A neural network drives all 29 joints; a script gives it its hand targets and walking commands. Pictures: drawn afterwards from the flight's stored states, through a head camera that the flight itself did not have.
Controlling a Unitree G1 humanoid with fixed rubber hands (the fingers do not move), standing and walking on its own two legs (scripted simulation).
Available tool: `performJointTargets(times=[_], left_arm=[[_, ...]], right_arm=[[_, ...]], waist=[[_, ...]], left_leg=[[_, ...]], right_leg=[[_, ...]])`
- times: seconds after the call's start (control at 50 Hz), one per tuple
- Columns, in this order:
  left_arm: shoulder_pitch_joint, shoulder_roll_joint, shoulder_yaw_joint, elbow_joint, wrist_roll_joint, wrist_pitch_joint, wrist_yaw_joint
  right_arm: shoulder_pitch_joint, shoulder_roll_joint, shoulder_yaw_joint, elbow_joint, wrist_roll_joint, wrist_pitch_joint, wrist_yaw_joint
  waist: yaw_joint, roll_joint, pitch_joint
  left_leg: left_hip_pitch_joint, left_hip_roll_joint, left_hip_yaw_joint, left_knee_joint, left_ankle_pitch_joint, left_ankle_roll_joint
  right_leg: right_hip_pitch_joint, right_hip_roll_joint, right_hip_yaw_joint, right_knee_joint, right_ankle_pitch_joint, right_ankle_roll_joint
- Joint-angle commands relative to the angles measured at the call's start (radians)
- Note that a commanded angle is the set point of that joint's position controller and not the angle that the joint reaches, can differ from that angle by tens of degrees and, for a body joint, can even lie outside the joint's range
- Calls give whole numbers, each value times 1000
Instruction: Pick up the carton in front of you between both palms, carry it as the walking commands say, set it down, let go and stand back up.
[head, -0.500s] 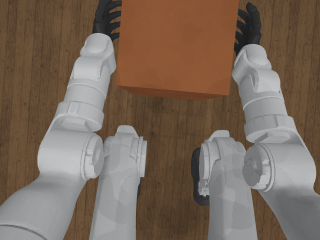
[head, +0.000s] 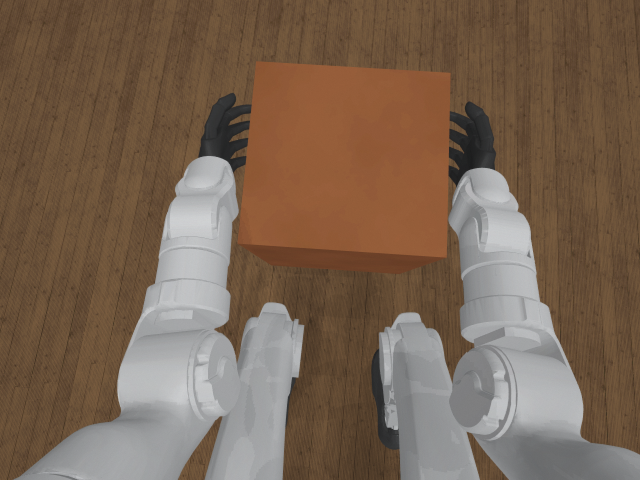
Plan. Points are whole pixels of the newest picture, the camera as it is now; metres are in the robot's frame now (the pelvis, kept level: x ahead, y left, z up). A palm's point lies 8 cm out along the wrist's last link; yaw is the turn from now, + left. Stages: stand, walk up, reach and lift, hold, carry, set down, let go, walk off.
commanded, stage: reach and lift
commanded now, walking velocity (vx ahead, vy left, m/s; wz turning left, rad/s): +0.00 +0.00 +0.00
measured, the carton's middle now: (342, 189) +0.47 +0.02 -0.12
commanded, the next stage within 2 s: none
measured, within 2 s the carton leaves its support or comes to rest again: neither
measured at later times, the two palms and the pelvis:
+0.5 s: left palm (161, 131) +0.42 +0.16 +0.11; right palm (566, 144) +0.43 -0.14 +0.11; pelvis +0.05 +0.00 +0.14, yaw +1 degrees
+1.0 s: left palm out of the picture +0.38 +0.16 +0.26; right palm out of the picture +0.39 -0.14 +0.26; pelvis +0.09 +0.00 +0.25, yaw +1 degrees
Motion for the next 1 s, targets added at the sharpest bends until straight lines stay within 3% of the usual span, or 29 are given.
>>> performJointTargets(times=[0.0, 0.32, 0.62, 0.84, 0.98], left_arm=[[-603, -1104, -569, -31, -182, -7, -258], [-313, -1168, -591, -35, -145, -27, -229], [-50, -1178, -655, -110, -125, -27, -224], [123, -1167, -713, -214, -144, 58, -238], [176, -1144, -743, -312, -157, 157, -251]], right_arm=[[-644, 1107, 629, 10, 172, -2, 261], [-339, 1118, 633, 32, 131, -22, 281], [-60, 1125, 695, -16, 107, -16, 295], [121, 1122, 753, -114, 109, 71, 310], [177, 1102, 781, -212, 125, 171, 323]], waist=[[18, 21, -1012], [0, 50, -734], [-6, 39, -504], [-6, 34, -305], [-11, 22, -148]], left_leg=[[686, -125, 109, -209, 202, 16], [1009, -115, 34, -507, 234, 21], [1382, -87, -24, -825, 354, 32], [1659, -66, -33, -1067, 500, 31], [1797, -53, -30, -1211, 484, 32]], right_leg=[[580, 113, -99, -237, 186, 2], [827, 98, -43, -524, 197, -19], [1229, 62, 22, -843, 332, -34], [1554, 30, 45, -1095, 502, -33], [1707, 15, 43, -1241, 497, -32]])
